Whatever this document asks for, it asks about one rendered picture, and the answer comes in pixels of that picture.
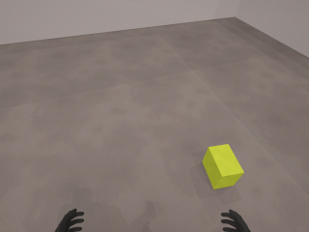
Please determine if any robot left hand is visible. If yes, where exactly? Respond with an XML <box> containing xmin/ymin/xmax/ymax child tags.
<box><xmin>55</xmin><ymin>208</ymin><xmax>84</xmax><ymax>232</ymax></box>

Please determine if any carton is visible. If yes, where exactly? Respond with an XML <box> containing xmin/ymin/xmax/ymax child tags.
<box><xmin>202</xmin><ymin>144</ymin><xmax>244</xmax><ymax>189</ymax></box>

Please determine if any robot right hand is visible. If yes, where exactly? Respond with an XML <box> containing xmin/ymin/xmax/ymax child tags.
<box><xmin>220</xmin><ymin>209</ymin><xmax>251</xmax><ymax>232</ymax></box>

